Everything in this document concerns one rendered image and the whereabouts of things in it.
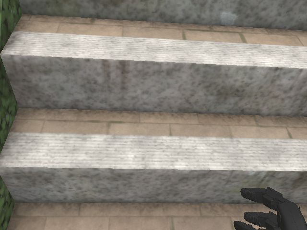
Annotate robot right hand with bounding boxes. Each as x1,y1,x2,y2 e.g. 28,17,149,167
233,187,307,230

